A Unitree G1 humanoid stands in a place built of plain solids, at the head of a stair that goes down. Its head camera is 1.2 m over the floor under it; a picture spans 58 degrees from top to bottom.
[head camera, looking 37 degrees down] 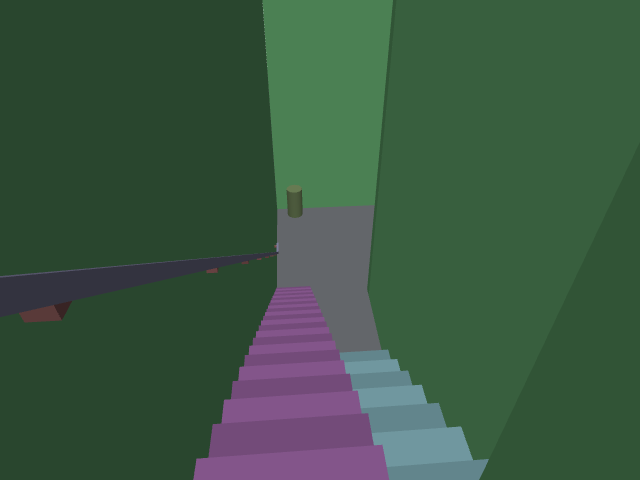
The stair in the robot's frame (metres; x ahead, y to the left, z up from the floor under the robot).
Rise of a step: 0.19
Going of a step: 0.25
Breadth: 0.69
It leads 4 degrees to the left of straight ahead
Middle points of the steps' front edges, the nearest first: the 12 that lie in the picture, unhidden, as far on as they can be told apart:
0.81 0.11 -0.39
1.05 0.13 -0.58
1.30 0.15 -0.77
1.54 0.16 -0.97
1.79 0.18 -1.16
2.03 0.20 -1.36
2.27 0.22 -1.55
2.52 0.24 -1.74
2.76 0.26 -1.94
3.01 0.28 -2.13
3.25 0.30 -2.32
3.50 0.31 -2.52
